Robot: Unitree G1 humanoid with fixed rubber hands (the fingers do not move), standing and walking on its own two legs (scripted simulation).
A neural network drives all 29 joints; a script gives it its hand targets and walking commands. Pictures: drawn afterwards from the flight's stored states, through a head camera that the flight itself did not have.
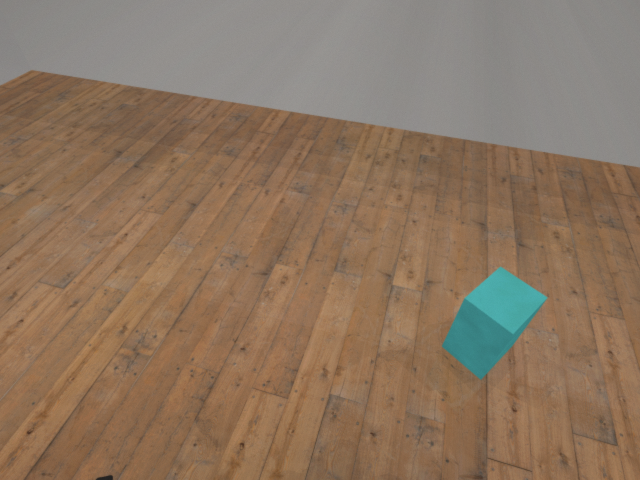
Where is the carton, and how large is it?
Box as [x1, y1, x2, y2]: [442, 266, 547, 379]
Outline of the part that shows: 500,266 464,298 442,345 446,350 480,379 513,344 547,297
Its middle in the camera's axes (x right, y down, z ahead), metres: +0.57 +0.27 +1.29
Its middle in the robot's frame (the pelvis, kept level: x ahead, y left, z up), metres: +0.78 -0.54 -0.63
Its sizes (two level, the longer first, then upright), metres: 0.199 0.163 0.292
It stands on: the floor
